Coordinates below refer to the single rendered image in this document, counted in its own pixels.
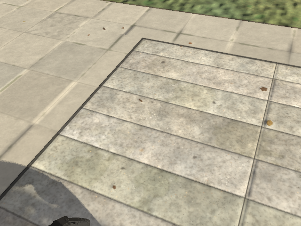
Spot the robot left hand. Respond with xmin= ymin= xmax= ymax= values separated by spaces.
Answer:
xmin=48 ymin=216 xmax=90 ymax=226

